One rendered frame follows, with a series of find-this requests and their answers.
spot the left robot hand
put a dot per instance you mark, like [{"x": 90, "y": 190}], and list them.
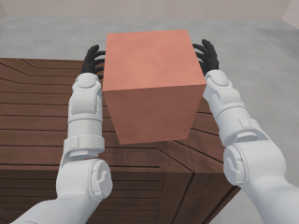
[{"x": 90, "y": 62}]

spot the carton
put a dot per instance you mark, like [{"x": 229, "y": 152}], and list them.
[{"x": 153, "y": 85}]

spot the robot left forearm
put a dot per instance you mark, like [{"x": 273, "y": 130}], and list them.
[{"x": 85, "y": 118}]

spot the robot right forearm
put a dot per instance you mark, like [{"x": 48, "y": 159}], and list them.
[{"x": 232, "y": 117}]

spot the robot right upper arm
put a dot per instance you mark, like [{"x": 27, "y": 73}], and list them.
[{"x": 259, "y": 169}]

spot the robot left upper arm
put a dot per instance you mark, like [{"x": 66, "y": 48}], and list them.
[{"x": 81, "y": 186}]

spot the right robot hand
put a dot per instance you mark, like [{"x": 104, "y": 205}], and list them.
[{"x": 209, "y": 58}]

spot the pedestal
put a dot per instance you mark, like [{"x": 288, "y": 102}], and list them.
[{"x": 165, "y": 182}]

